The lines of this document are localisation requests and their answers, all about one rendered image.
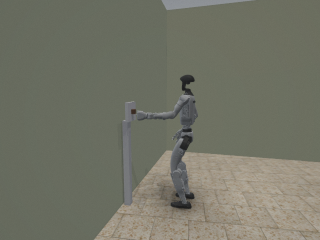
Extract right robot hand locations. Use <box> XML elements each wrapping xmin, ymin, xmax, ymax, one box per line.
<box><xmin>172</xmin><ymin>129</ymin><xmax>182</xmax><ymax>143</ymax></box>

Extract robot left forearm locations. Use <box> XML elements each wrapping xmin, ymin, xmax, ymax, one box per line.
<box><xmin>145</xmin><ymin>111</ymin><xmax>174</xmax><ymax>120</ymax></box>

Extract right robot thigh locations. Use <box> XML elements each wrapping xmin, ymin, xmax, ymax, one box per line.
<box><xmin>177</xmin><ymin>149</ymin><xmax>186</xmax><ymax>171</ymax></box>

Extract panel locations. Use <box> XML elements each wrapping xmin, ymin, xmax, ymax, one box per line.
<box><xmin>122</xmin><ymin>101</ymin><xmax>136</xmax><ymax>206</ymax></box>

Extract robot left foot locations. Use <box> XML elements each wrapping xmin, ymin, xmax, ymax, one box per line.
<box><xmin>171</xmin><ymin>200</ymin><xmax>192</xmax><ymax>209</ymax></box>

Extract robot left upper arm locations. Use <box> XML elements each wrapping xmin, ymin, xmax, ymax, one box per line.
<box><xmin>170</xmin><ymin>95</ymin><xmax>190</xmax><ymax>119</ymax></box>

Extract robot right upper arm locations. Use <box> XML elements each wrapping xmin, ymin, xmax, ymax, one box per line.
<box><xmin>194</xmin><ymin>105</ymin><xmax>198</xmax><ymax>119</ymax></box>

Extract left robot hand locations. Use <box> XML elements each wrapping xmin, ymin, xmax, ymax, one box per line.
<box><xmin>136</xmin><ymin>111</ymin><xmax>146</xmax><ymax>121</ymax></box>

